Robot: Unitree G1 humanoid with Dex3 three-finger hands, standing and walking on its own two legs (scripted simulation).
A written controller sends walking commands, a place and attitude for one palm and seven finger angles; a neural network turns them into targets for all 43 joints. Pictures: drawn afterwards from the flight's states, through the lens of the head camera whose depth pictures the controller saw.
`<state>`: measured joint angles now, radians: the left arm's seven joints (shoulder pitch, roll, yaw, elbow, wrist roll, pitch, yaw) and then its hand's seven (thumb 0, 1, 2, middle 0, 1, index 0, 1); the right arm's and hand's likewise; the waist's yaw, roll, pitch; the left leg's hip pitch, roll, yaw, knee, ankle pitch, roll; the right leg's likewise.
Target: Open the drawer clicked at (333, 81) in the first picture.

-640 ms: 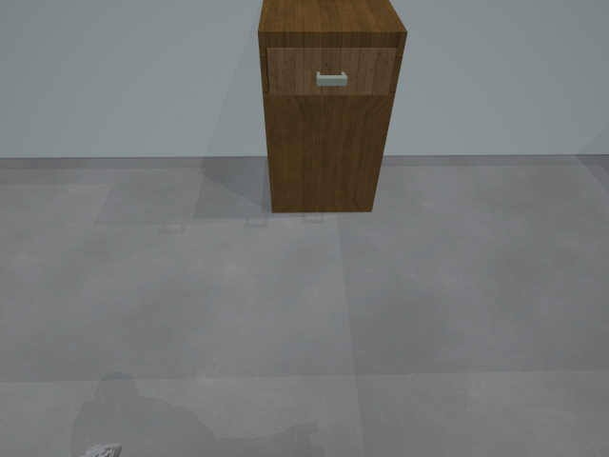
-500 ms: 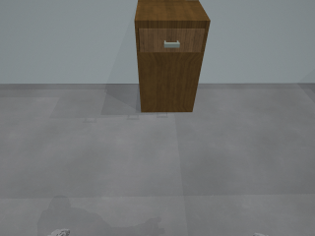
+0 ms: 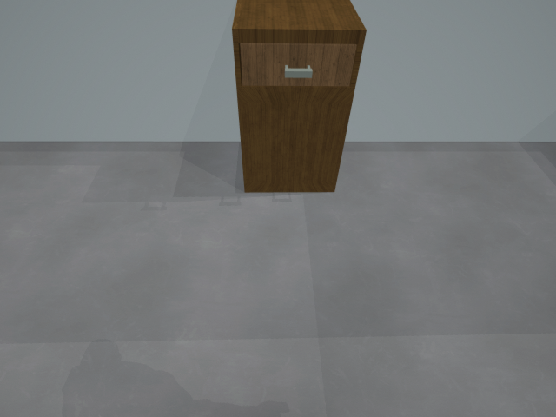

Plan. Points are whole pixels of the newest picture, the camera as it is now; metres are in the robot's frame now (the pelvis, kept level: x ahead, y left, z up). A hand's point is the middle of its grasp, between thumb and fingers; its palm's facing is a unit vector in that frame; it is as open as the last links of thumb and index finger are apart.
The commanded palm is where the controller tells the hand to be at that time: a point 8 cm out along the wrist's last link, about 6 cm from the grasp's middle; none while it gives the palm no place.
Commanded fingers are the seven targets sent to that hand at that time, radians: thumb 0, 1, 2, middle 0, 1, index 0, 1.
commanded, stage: stand and wait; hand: left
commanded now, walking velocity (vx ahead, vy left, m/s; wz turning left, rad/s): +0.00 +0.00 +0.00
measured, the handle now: (298, 70) +1.29 +0.00 -0.10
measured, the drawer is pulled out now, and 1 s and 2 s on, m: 0.00 0.00 0.00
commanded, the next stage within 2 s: look at it before walking up in 0.18 s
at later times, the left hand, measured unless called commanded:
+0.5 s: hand out of the picture +0.07 +0.25 -0.16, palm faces -0.03 -0.94 -0.33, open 7.4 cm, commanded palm none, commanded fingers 0.00 0.90 0.90 -0.20 -0.30 -0.20 -0.30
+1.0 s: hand out of the picture +0.07 +0.25 -0.16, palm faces -0.03 -0.94 -0.33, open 7.4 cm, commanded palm none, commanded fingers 0.00 0.90 0.90 -0.20 -0.30 -0.20 -0.30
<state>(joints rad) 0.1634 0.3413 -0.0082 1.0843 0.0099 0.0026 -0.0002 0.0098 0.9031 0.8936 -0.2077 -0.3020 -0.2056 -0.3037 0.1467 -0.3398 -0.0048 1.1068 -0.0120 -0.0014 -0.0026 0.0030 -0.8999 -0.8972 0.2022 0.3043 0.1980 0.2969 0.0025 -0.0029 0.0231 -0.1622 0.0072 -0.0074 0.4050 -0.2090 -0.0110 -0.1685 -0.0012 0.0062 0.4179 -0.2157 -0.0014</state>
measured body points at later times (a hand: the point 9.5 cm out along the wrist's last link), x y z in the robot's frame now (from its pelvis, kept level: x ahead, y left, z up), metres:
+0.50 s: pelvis +0.00 +0.00 +0.00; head +0.00 +0.00 +0.45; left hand +0.07 +0.30 -0.13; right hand +0.07 -0.29 -0.13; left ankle +0.01 +0.13 -0.74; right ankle +0.01 -0.12 -0.74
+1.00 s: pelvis +0.01 +0.01 +0.00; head +0.00 +0.01 +0.45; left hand +0.07 +0.30 -0.14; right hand +0.08 -0.29 -0.13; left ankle +0.01 +0.13 -0.74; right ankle +0.01 -0.12 -0.74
